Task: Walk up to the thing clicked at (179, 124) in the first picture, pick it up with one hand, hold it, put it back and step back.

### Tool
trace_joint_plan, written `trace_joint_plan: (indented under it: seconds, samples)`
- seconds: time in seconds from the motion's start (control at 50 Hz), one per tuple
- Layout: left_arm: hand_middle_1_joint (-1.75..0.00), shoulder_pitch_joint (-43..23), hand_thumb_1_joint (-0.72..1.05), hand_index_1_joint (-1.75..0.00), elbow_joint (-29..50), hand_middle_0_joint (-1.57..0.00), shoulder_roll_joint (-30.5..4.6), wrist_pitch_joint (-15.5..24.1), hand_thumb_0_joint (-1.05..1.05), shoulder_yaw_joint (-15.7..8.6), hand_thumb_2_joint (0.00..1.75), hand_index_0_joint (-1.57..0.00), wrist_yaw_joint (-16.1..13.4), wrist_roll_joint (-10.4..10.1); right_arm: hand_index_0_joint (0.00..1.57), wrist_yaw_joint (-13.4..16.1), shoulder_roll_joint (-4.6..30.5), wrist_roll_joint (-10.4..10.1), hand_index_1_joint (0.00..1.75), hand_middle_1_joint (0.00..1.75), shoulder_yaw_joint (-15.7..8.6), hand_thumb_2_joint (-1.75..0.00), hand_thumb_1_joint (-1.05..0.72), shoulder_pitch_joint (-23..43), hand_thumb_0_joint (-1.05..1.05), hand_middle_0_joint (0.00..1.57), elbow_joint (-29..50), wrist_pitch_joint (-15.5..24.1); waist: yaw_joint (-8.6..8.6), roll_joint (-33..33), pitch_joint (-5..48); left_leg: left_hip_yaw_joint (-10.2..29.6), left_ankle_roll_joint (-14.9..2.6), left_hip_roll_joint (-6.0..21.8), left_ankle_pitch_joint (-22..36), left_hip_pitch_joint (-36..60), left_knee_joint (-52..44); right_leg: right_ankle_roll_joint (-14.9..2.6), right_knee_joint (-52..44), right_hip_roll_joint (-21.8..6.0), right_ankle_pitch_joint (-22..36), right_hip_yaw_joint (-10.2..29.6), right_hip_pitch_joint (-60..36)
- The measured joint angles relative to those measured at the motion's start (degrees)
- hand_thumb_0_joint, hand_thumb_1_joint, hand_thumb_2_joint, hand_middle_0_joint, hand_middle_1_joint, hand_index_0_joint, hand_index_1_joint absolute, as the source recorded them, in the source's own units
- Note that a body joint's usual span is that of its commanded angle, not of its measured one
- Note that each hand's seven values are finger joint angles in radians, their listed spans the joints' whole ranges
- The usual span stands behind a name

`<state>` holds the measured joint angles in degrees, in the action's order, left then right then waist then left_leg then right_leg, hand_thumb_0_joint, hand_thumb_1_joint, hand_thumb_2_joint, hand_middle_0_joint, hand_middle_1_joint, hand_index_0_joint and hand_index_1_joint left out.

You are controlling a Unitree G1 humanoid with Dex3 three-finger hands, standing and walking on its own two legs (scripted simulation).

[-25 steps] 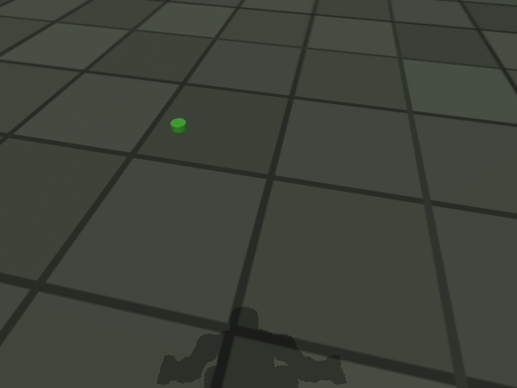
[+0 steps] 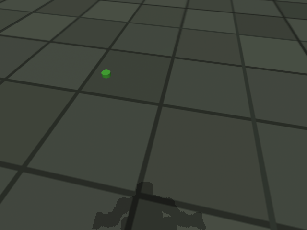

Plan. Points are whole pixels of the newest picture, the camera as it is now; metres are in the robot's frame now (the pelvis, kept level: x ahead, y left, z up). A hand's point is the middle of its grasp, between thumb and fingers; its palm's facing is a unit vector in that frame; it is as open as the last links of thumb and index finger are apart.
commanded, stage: stand
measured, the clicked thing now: (106, 73) +1.72 +0.52 -0.76
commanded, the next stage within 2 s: walk up in 0.62 s
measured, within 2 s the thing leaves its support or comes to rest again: neither
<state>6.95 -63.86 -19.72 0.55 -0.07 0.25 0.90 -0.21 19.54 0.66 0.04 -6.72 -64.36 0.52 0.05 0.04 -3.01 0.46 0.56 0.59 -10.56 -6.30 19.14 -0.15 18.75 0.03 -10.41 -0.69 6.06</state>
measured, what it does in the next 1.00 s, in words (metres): stands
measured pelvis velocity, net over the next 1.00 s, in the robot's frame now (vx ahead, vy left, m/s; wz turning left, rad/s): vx -0.01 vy -0.01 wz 0.24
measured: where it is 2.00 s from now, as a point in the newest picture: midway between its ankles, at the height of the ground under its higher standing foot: outside the picture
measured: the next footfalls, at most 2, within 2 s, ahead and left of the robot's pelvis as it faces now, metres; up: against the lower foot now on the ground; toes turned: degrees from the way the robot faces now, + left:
left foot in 1.08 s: +0.03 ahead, +0.15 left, +0.00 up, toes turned +20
right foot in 1.44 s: +0.08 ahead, -0.14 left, +0.00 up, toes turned +30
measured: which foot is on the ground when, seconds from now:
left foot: down 0.00-0.82, up 0.84-1.00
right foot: down 0.00-1.00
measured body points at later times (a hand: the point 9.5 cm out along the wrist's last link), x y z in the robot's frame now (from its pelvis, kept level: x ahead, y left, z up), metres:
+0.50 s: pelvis +0.00 +0.00 +0.00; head +0.01 +0.00 +0.45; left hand +0.08 +0.30 -0.13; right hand +0.08 -0.30 -0.13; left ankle +0.00 +0.13 -0.75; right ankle +0.00 -0.12 -0.75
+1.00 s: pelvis -0.01 -0.01 -0.02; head +0.04 +0.02 +0.43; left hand +0.04 +0.32 -0.14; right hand +0.15 -0.32 -0.11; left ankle -0.02 +0.13 -0.71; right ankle +0.00 -0.12 -0.75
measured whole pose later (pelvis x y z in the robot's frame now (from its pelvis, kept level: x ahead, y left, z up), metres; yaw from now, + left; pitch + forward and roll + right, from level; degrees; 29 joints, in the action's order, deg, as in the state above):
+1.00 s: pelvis -0.01 -0.01 -0.02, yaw +14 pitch -1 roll +1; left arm 6.4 -47.5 -22.0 -2.2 -3.3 2.2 3.0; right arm -1.3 24.6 1.6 -4.7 -12.1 -47.8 -2.2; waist -0.2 -2.4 -8.7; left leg -0.9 0.1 1.6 -21.1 -25.1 49.7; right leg -0.4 33.2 -6.4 -19.2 -12.5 12.3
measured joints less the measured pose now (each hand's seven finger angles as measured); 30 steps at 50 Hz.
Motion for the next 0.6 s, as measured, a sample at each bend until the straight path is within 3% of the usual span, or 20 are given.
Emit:
trace_joint_plan:
  seconds: [0.6]
  samples:
    - [-0.30,0.0,0.90,-0.30,0.2,-0.20,-0.1,0.0,0.00,0.1,0.90,-0.20,0.0,0.0,0.20,0.1,0.2,0.0,0.30,0.30,0.2,-0.90,-0.91,0.0,0.01,0.21,0.2,0.1,-0.03,-0.1,0.2,0.0,-0.09,-0.1,-0.3,0.4,-0.4,0.14,-0.4,-0.2,-0.3,0.0,-0.5]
